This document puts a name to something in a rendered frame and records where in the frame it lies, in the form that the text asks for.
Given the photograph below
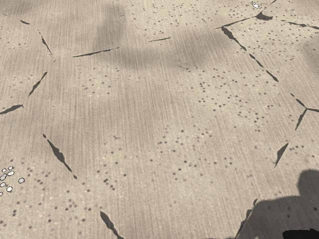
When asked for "right robot hand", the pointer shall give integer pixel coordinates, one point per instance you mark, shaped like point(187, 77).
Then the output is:
point(301, 234)

